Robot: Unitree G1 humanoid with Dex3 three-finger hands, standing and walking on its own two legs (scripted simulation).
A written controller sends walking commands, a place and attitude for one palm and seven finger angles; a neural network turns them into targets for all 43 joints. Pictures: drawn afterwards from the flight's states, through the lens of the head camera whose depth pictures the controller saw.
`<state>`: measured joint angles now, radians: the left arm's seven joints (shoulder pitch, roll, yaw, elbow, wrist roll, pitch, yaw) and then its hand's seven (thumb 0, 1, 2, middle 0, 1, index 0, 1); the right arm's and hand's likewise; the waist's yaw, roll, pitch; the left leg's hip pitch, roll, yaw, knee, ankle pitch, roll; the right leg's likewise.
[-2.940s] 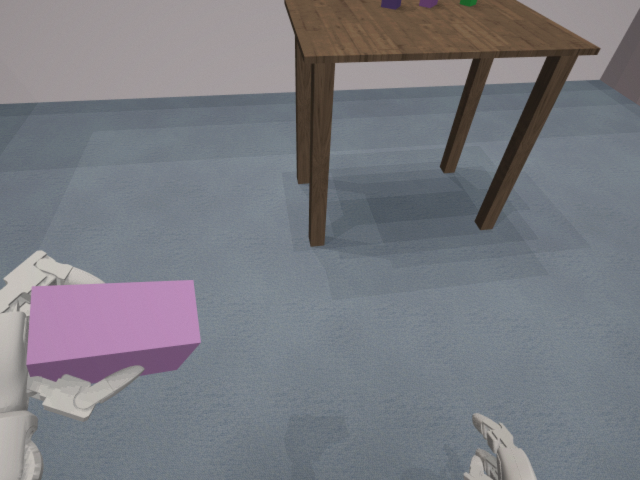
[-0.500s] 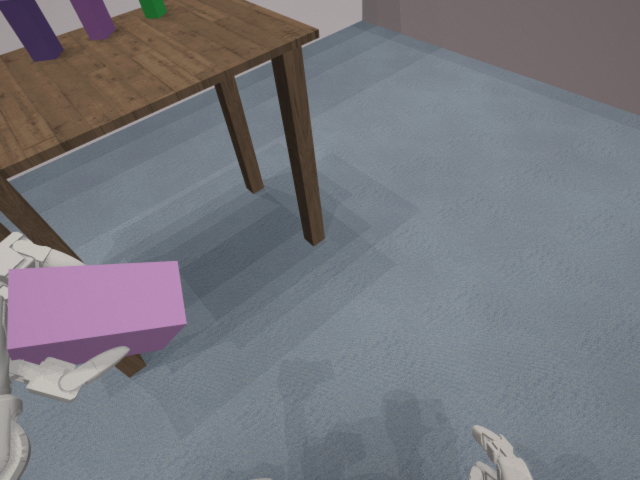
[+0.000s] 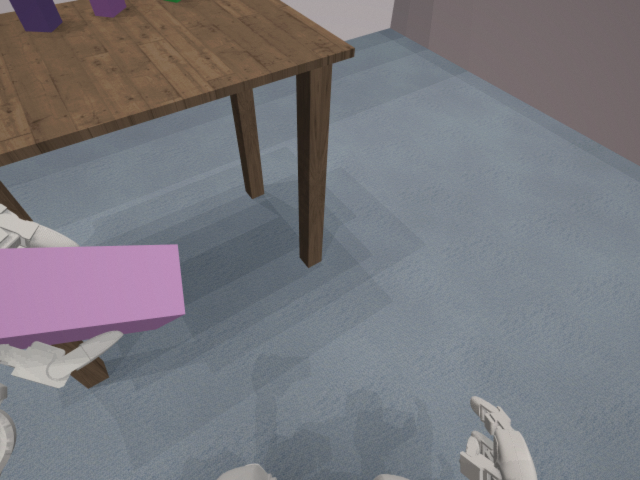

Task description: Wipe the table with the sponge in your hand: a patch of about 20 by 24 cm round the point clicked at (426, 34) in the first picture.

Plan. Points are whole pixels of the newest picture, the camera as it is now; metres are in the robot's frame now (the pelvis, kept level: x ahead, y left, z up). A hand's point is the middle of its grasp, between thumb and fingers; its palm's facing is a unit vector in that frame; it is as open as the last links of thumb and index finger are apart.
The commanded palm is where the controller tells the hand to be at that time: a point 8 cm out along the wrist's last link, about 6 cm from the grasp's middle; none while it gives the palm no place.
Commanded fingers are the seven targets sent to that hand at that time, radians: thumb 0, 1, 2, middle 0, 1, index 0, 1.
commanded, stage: turn to face it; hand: left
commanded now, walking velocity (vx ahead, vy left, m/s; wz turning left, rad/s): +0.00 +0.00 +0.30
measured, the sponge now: (118, 295) +0.25 +0.20 +0.16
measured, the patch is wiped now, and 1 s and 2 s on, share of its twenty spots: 0.00 0.00 0.00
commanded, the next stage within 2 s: take the last steps up to it in 0.12 s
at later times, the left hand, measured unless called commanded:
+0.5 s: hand (128, 299) +0.24 +0.18 +0.18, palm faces +0.50 -0.77 -0.40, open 10.5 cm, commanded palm +0.16 +0.23 +0.20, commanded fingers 0.00 0.10 1.30 -1.20 -1.60 -1.20 -1.60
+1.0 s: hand (63, 250) +0.26 +0.23 +0.21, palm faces +0.55 -0.72 -0.42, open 10.6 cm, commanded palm +0.20 +0.27 +0.20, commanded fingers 0.00 0.10 1.30 -1.20 -1.60 -1.20 -1.60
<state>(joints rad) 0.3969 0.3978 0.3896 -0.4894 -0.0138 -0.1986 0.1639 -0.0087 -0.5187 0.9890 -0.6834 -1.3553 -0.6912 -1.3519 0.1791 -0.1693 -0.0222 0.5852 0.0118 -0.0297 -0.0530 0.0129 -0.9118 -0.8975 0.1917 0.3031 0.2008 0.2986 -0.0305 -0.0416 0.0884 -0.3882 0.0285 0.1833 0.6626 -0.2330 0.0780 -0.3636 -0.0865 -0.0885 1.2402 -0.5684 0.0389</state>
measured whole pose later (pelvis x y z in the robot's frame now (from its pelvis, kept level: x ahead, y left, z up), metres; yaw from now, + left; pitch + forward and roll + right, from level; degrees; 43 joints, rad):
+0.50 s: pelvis +0.06 -0.07 +0.02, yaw +10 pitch -2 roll +2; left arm 0.44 0.29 0.27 -0.43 0.00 -0.16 0.14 -0.01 -0.52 0.99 -0.68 -1.36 -0.69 -1.36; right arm 0.17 -0.27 -0.02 0.66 0.01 -0.04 -0.07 0.01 -0.91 -0.90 0.20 0.30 0.21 0.30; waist -0.01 0.02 0.05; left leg -0.53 0.05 0.05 1.17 -0.36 -0.03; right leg -0.22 -0.11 -0.17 0.53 -0.28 -0.01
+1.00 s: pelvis +0.11 -0.03 +0.02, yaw +12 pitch -1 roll +0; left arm 0.47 0.36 0.33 -0.53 0.00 -0.21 0.15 -0.01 -0.53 1.00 -0.67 -1.37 -0.68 -1.36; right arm 0.23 -0.11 0.05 0.63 0.00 -0.11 -0.04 0.01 -0.90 -0.90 0.20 0.30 0.21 0.30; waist 0.01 0.02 0.02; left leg -0.19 0.06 0.14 0.49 -0.28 0.01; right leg -0.43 -0.08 -0.13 0.79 -0.37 0.04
